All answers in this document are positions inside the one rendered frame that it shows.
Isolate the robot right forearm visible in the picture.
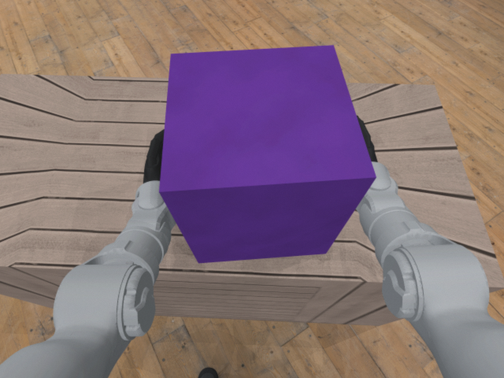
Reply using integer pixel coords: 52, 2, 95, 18
356, 161, 489, 306

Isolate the robot left upper arm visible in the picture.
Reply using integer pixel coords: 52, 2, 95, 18
0, 264, 156, 378

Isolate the pedestal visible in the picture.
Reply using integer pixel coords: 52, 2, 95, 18
0, 74, 504, 326

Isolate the robot right hand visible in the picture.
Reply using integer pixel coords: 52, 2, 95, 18
357, 116, 378, 162

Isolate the carton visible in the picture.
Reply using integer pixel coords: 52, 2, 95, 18
159, 45, 376, 263

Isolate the robot left forearm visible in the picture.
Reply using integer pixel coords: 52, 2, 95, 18
53, 180, 176, 327

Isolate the robot left hand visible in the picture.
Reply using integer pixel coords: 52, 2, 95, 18
143, 129, 164, 183

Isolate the robot right upper arm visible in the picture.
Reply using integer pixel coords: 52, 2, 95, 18
382, 244, 504, 378

